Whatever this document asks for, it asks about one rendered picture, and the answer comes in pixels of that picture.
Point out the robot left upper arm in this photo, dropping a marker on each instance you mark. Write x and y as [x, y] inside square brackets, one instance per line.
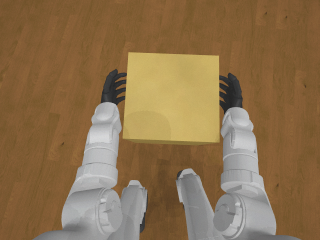
[88, 215]

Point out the robot left shin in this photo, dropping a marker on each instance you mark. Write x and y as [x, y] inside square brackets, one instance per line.
[136, 182]

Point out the robot left hand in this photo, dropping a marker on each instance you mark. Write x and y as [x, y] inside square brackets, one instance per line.
[109, 93]

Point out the carton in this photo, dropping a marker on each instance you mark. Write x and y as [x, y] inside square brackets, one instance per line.
[172, 99]

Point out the robot right forearm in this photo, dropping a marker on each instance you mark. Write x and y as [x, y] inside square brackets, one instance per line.
[240, 157]

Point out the robot right shin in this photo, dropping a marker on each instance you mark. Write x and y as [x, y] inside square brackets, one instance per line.
[188, 171]

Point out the robot right hand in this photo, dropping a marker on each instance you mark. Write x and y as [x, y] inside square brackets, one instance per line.
[233, 97]

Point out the robot left forearm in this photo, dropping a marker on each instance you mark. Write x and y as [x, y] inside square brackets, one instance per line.
[98, 168]

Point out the robot shin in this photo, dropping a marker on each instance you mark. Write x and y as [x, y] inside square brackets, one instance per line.
[136, 182]
[188, 171]

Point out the robot right upper arm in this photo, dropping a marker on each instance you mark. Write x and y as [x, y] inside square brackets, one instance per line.
[239, 217]

